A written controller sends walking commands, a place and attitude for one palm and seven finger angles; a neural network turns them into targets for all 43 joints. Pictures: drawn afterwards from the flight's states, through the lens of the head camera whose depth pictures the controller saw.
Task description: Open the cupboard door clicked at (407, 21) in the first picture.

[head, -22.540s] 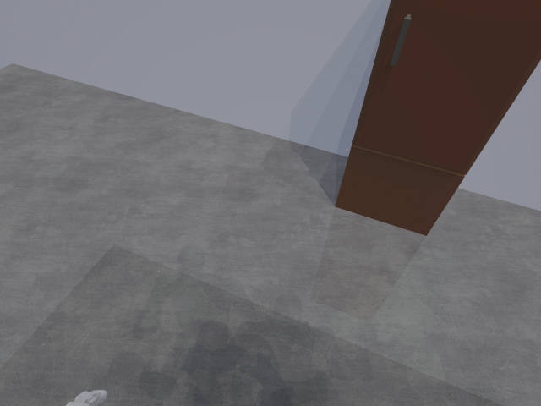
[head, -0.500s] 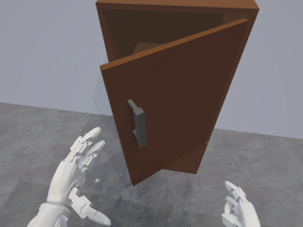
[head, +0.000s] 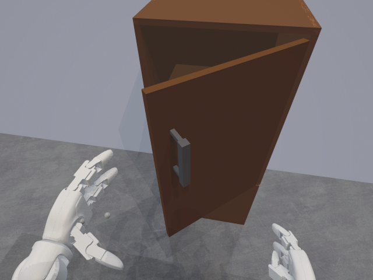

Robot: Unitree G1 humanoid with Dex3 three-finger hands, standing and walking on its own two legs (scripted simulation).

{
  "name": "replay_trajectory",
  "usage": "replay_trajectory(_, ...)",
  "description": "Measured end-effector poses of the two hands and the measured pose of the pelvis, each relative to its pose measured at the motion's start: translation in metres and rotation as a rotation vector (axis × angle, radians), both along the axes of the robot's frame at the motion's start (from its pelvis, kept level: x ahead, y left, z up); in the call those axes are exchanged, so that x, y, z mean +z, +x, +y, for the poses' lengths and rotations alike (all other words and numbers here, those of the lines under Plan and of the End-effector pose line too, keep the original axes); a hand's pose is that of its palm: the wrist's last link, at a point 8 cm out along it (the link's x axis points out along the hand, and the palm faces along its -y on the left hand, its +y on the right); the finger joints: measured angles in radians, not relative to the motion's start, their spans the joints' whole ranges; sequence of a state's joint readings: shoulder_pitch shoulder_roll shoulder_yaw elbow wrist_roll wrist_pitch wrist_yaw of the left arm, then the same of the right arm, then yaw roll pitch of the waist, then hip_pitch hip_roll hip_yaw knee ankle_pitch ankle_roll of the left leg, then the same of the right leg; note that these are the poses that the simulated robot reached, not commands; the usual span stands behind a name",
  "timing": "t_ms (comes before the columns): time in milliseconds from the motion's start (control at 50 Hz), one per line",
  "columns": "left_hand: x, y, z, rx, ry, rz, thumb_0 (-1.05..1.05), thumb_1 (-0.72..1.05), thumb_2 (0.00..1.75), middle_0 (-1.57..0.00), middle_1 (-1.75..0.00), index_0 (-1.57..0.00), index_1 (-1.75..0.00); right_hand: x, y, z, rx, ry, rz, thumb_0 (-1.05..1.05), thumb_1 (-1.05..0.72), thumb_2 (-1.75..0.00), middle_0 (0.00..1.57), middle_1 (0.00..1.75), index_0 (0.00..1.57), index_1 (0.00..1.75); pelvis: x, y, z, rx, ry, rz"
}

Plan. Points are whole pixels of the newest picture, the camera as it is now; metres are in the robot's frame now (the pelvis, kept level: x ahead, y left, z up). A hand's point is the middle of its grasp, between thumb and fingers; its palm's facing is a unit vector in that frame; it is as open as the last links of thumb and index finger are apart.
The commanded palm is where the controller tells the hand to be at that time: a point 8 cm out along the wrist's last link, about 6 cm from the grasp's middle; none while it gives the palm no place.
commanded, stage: draw the hand back to the body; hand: left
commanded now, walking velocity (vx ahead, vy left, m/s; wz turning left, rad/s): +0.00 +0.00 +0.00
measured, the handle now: (179, 158) +0.34 +0.05 +0.10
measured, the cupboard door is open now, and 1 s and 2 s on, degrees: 42 42 42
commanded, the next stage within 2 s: step back with the hand held close in 1.14 s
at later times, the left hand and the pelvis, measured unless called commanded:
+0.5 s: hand (63, 190) +0.22 +0.23 +0.16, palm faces +0.34 -0.85 -0.39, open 12.3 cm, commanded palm +0.17 +0.27 +0.17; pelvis +0.02 +0.00 +0.02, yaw -1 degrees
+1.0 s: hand (47, 181) +0.22 +0.26 +0.17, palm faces +0.44 -0.80 -0.40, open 7.6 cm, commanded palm +0.17 +0.29 +0.19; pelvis +0.02 -0.01 +0.03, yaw -1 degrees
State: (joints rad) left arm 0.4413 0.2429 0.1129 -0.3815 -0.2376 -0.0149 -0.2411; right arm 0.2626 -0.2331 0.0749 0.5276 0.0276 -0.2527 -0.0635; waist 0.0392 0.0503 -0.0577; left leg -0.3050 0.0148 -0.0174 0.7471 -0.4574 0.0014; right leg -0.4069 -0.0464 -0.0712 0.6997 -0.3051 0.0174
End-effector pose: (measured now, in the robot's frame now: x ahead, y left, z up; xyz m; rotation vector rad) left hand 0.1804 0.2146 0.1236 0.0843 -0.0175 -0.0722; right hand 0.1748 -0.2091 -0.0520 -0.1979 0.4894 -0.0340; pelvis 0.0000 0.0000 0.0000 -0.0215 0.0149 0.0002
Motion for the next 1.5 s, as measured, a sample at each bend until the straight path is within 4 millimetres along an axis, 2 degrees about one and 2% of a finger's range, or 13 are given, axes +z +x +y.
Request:
replay_trajectory(80,0.006,-0.002,0.011,0.023,0.006,-0.006,-0.01,-0.47,0.31,-0.16,-0.3,-0.15,-0.3,0.006,0.008,0.002,0.008,-0.007,-0.017,0.02,-0.9,-0.9,0.2,0.3,0.2,0.3,0.002,0.003,0.001,0.003,-0.003,-0.01)
replay_trajectory(160,0.019,-0.005,0.024,0.179,0.149,-0.043,-0.01,-0.39,0.34,-0.16,-0.3,-0.15,-0.3,0.012,0.013,0.004,0.005,-0.03,-0.013,0.02,-0.9,-0.9,0.2,0.3,0.2,0.3,0.007,0.007,0.002,-0.001,-0.003,-0.026)
replay_trajectory(280,0.031,-0.011,0.034,0.319,0.224,-0.066,-0.01,-0.22,0.41,-0.17,-0.3,-0.16,-0.3,0.01,0.014,0.008,0.008,-0.034,0.039,0.02,-0.9,-0.9,0.2,0.3,0.2,0.3,0.015,0.012,0.004,-0.004,-0.002,-0.042)
replay_trajectory(500,0.051,-0.002,0.055,0.413,0.338,-0.096,0.0,0.15,0.57,-0.18,-0.3,-0.18,-0.3,-0.001,0.016,0.007,-0.007,-0.022,0.131,0.02,-0.9,-0.9,0.2,0.3,0.2,0.3,0.023,0.022,0.003,-0.012,0.004,-0.063)
replay_trajectory(660,0.065,0.004,0.067,0.463,0.375,-0.128,0.01,0.42,0.69,-0.19,-0.3,-0.19,-0.3,0.0,0.023,-0.004,-0.031,-0.027,0.145,0.02,-0.9,-0.9,0.2,0.3,0.2,0.3,0.026,0.028,0.0,-0.02,0.002,-0.068)
replay_trajectory(820,0.078,0.001,0.08,0.519,0.409,-0.159,0.01,0.7,0.81,-0.21,-0.3,-0.2,-0.3,0.003,0.029,-0.015,-0.046,-0.039,0.144,0.02,-0.9,-0.9,0.2,0.3,0.2,0.3,0.027,0.029,-0.004,-0.022,0.0,-0.075)
replay_trajectory(900,0.076,0.0,0.08,0.53,0.393,-0.153,0.01,0.79,0.85,-0.21,-0.3,-0.2,-0.3,0.004,0.029,-0.017,-0.046,-0.037,0.146,0.02,-0.9,-0.9,0.2,0.3,0.2,0.3,0.028,0.027,-0.004,-0.022,0.001,-0.078)
replay_trajectory(1040,0.064,-0.002,0.075,0.509,0.365,-0.117,0.02,0.87,0.88,-0.21,-0.3,-0.2,-0.3,0.005,0.023,-0.017,-0.05,-0.041,0.15,0.02,-0.9,-0.9,0.2,0.3,0.2,0.3,0.028,0.024,-0.005,-0.025,0.002,-0.084)
replay_trajectory(1300,0.073,-0.007,0.08,0.516,0.373,-0.163,0.02,0.89,0.89,-0.21,-0.3,-0.21,-0.3,0.004,0.012,-0.011,-0.051,-0.03,0.151,0.02,-0.9,-0.9,0.2,0.3,0.2,0.3,0.028,0.017,-0.003,-0.026,0.0,-0.095)
replay_trajectory(1380,0.078,-0.003,0.086,0.495,0.413,-0.196,0.02,0.89,0.89,-0.21,-0.3,-0.21,-0.3,0.007,0.006,-0.013,-0.066,-0.038,0.171,0.02,-0.9,-0.9,0.2,0.3,0.2,0.3,0.028,0.01,-0.001,-0.028,-0.001,-0.058)
replay_trajectory(1500,0.069,-0.003,0.081,0.396,0.459,-0.151,0.02,0.89,0.89,-0.21,-0.3,-0.2,-0.3,0.008,-0.01,-0.022,-0.126,-0.064,0.198,0.01,-0.9,-0.9,0.2,0.3,0.2,0.3,0.027,-0.004,0.007,-0.043,0.01,-0.019)
